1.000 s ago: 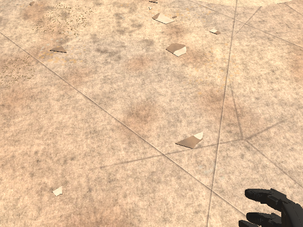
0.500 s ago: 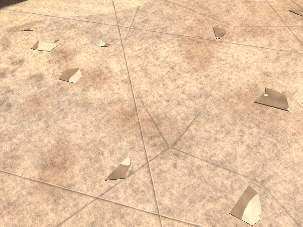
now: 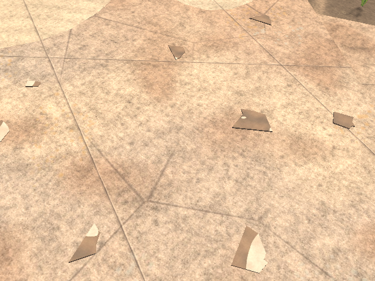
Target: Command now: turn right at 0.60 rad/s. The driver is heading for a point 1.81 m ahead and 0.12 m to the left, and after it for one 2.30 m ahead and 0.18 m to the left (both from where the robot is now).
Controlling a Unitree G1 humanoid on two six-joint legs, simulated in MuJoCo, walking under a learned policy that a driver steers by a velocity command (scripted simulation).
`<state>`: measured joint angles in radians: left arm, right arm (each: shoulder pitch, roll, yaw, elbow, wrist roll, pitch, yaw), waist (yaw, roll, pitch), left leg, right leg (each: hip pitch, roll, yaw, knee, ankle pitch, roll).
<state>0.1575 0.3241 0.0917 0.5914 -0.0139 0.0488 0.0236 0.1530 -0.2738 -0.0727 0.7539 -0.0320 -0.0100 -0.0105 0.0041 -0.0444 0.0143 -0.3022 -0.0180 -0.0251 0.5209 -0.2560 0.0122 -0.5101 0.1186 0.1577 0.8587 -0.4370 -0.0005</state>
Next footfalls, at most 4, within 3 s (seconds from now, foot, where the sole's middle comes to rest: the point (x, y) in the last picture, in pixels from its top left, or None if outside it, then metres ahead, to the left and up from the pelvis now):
0.32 right None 0.01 -0.15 -0.77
0.78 left None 0.22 0.07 -0.77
1.30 right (247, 268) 0.52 -0.21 -0.77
1.84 left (193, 186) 0.85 -0.02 -0.77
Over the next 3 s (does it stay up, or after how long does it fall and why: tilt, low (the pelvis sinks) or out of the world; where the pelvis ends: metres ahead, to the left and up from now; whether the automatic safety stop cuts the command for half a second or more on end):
stays up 1.26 -0.12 -0.01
